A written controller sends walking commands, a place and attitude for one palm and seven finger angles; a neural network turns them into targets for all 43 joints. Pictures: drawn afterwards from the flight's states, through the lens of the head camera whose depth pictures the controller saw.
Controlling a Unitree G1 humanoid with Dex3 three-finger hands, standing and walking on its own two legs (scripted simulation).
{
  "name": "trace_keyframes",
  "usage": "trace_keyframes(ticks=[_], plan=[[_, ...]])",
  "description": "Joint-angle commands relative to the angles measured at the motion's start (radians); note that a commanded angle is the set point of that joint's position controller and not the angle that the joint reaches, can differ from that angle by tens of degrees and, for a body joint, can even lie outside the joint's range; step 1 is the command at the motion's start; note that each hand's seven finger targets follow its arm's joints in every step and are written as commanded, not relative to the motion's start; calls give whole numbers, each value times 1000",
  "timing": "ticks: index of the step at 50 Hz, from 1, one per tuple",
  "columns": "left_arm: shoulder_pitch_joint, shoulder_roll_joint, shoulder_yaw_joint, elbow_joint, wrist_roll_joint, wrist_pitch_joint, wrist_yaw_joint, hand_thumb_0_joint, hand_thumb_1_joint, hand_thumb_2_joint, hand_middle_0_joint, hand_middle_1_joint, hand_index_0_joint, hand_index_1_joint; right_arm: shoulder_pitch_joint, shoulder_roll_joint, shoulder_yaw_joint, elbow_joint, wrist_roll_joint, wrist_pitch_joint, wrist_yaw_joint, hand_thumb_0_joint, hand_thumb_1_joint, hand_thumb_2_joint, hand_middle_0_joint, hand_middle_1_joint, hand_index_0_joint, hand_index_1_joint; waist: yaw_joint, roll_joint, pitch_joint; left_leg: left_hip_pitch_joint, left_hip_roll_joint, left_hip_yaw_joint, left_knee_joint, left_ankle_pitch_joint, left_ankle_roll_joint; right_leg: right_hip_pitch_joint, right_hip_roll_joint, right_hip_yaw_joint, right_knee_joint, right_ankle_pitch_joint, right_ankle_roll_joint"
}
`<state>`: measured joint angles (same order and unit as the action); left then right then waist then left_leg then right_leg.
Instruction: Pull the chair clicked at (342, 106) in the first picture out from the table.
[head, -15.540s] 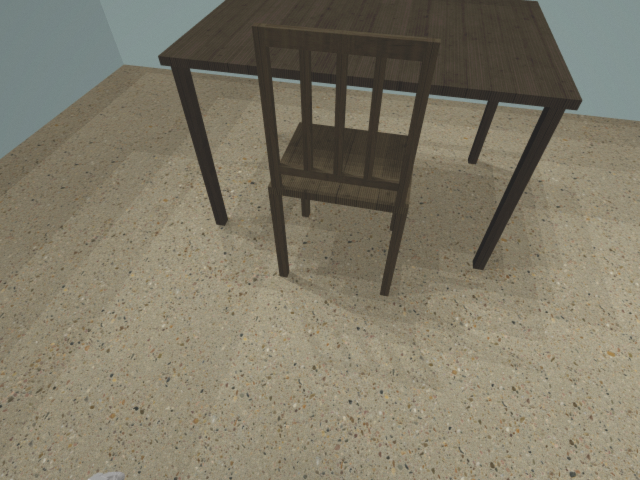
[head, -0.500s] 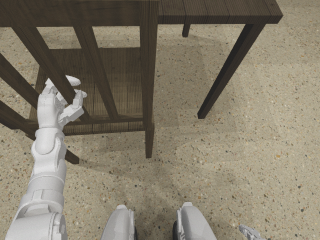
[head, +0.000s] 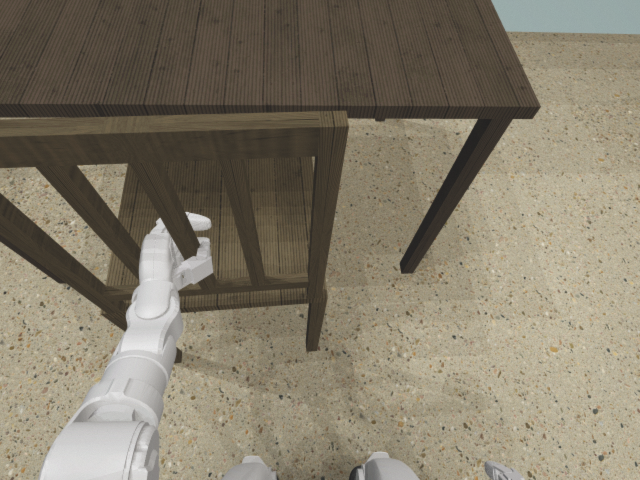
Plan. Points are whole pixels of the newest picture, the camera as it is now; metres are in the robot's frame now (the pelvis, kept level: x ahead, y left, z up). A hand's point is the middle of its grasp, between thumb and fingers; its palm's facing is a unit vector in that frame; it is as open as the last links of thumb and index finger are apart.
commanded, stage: step backward, pulling the chair out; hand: left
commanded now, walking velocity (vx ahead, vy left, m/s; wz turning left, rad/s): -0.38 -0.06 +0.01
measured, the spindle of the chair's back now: (184, 237) +0.43 +0.18 -0.03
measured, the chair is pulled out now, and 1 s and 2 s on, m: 0.04 0.21 0.25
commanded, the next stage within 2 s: none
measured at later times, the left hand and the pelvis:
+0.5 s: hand (232, 316) +0.32 +0.11 -0.04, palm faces +0.01 -0.99 -0.16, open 5.3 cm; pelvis -0.06 -0.01 +0.01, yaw -1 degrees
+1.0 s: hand (230, 376) +0.25 +0.10 -0.04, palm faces +0.01 -0.98 -0.19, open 5.4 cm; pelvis -0.11 -0.01 +0.01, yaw +0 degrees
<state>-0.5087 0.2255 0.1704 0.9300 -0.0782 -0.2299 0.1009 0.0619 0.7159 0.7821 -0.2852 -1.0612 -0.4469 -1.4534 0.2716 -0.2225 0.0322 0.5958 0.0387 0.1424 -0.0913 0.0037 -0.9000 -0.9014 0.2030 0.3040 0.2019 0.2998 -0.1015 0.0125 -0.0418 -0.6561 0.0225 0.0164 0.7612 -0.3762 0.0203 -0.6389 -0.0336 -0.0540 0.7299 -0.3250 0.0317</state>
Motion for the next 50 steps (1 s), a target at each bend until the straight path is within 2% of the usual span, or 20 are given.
trace_keyframes(ticks=[1, 4, 6, 10, 12, 13, 19, 22, 23, 26, 28, 32, 35, 39, 42, 43, 45, 46, 48, 50], plan=[[-301, 168, -70, -111, 75, -37, 2, 0, 900, 900, -500, -1450, -500, -1450, 99, -155, -76, -31, -10, -23, -18, 0, -900, -900, 200, 300, 200, 300, 20, 207, -430, 427, 135, -122, -96, 832, -3, 216, -43, 54, -57, 436, -29], [-287, 154, -83, -106, 72, -48, -6, 0, 900, 900, -500, -1450, -500, -1450, 88, -155, -80, -24, -13, -31, -15, 0, -900, -900, 200, 300, 200, 300, 27, 243, -422, 496, 154, -139, -122, 894, 3, 202, -26, 56, -75, 348, -31], [-275, 149, -87, -106, 72, -53, -12, 0, 900, 900, -500, -1450, -500, -1450, 76, -157, -81, -23, -15, -39, -14, 0, -900, -900, 200, 300, 200, 300, 33, 233, -407, 496, 163, -142, -135, 890, 2, 218, -24, 57, -87, 344, -32], [-234, 154, -78, -127, 73, -62, -16, 0, 900, 900, -500, -1450, -500, -1450, 69, -157, -85, -20, -13, -46, -19, 0, -900, -900, 200, 300, 200, 300, 33, 154, -430, 514, 166, -125, -138, 906, -2, 270, -31, 65, -108, 457, -33], [-232, 150, -86, -138, 72, -67, -17, 0, 900, 900, -500, -1450, -500, -1450, 62, -155, -85, -19, -12, -48, -21, 0, -900, -900, 200, 300, 200, 300, 31, 142, -435, 504, 164, -110, -144, 866, -7, 300, -42, 71, -118, 508, -36], [-227, 178, -66, -138, 73, -67, -15, 0, 900, 900, -500, -1450, -500, -1450, 58, -160, -89, -18, -11, -50, -25, 0, -900, -900, 200, 300, 200, 300, 35, 136, -437, 492, 162, -102, -144, 842, -8, 314, -47, 74, -120, 546, -37], [-246, 191, -87, -116, 62, -64, -1, 0, 900, 900, -500, -1450, -500, -1450, 39, -161, -83, 2, 10, -73, -41, 0, -900, -900, 200, 300, 200, 300, 31, 55, -434, 381, 104, -48, -150, 517, -33, 404, -124, 119, -177, 652, -58], [-280, 177, -113, -108, 56, -62, 5, 0, 900, 900, -500, -1450, -500, -1450, 20, -162, -78, 10, 16, -89, -46, 0, -900, -900, 200, 300, 200, 300, 29, 41, -407, 367, 86, -49, -167, 407, -30, 381, -134, 123, -209, 537, -53], [-282, 199, -97, -101, 55, -60, 10, 0, 900, 900, -500, -1450, -500, -1450, 18, -169, -80, 14, 18, -94, -50, 0, -900, -900, 200, 300, 200, 300, 31, 31, -396, 372, 84, -53, -176, 389, -26, 373, -128, 118, -220, 487, -47], [-299, 161, -129, -93, 48, -65, 13, 0, 900, 900, -500, -1450, -500, -1450, -8, -163, -72, 20, 21, -115, -52, 0, -900, -900, 200, 300, 200, 300, 40, 30, -352, 368, 89, -67, -218, 310, -14, 340, -108, 106, -244, 288, -33], [-315, 165, -130, -89, 47, -70, 18, 0, 900, 900, -500, -1450, -500, -1450, -16, -172, -74, 25, 22, -128, -56, 0, -900, -900, 200, 300, 200, 300, 46, 53, -329, 373, 95, -78, -245, 273, -6, 319, -94, 100, -255, 186, -30], [-335, 122, -161, -78, 41, -79, 17, 0, 900, 900, -500, -1450, -500, -1450, -31, -163, -67, 29, 23, -160, -56, 0, -900, -900, 200, 300, 200, 300, 57, 77, -292, 353, 122, -99, -291, 172, 10, 287, -63, 89, -215, 52, -25], [-338, 113, -167, -78, 40, -80, 17, 0, 900, 900, -500, -1450, -500, -1450, -40, -161, -64, 32, 21, -177, -58, 0, -900, -900, 200, 300, 200, 300, 63, 92, -264, 311, 146, -123, -320, 106, 24, 285, -45, 83, -161, 0, -27], [-324, 131, -156, -70, 44, -86, 23, 0, 900, 900, -500, -1450, -500, -1450, -32, -162, -64, 38, 18, -199, -60, 0, -900, -900, 200, 300, 200, 300, 68, 45, -234, 269, 123, -109, -289, 2, 17, 271, -66, 116, -189, -59, -41], [-310, 147, -153, -57, 49, -95, 29, 0, 900, 900, -500, -1450, -500, -1450, -11, -158, -65, 49, 17, -217, -58, 0, -900, -900, 200, 300, 200, 300, 63, -82, -215, 304, 46, -53, -166, -63, -14, 205, -148, 216, -346, -138, -70], [-299, 176, -136, -46, 52, -96, 34, 0, 900, 900, -500, -1450, -500, -1450, 2, -169, -72, 60, 19, -221, -58, 0, -900, -900, 200, 300, 200, 300, 62, -112, -229, 329, 16, -41, -114, -54, -26, 196, -186, 257, -393, -147, -91], [-280, 159, -144, -31, 58, -94, 38, 0, 900, 900, -500, -1450, -500, -1450, 9, -160, -66, 84, 15, -227, -51, 0, -900, -900, 200, 300, 200, 300, 61, -124, -261, 354, -5, -31, -79, 20, -36, 244, -237, 261, -401, -25, -106], [-280, 157, -144, -31, 60, -94, 38, 0, 900, 900, -500, -1450, -500, -1450, 7, -159, -64, 91, 13, -228, -50, 0, -900, -900, 200, 300, 200, 300, 60, -118, -270, 362, -2, -37, -95, 56, -37, 271, -235, 241, -381, 60, -102], [-286, 154, -148, -29, 58, -95, 37, 0, 900, 900, -500, -1450, -500, -1450, -6, -172, -65, 94, 16, -230, -55, 0, -900, -900, 200, 300, 200, 300, 57, -116, -264, 380, 19, -58, -153, 130, -29, 267, -193, 182, -341, 109, -76], [-301, 130, -171, -45, 54, -102, 34, 0, 900, 900, -500, -1450, -500, -1450, -19, -177, -61, 85, 19, -230, -54, 0, -900, -900, 200, 300, 200, 300, 62, -56, -247, 379, 65, -96, -225, 127, -15, 241, -138, 140, -300, 31, -52]])
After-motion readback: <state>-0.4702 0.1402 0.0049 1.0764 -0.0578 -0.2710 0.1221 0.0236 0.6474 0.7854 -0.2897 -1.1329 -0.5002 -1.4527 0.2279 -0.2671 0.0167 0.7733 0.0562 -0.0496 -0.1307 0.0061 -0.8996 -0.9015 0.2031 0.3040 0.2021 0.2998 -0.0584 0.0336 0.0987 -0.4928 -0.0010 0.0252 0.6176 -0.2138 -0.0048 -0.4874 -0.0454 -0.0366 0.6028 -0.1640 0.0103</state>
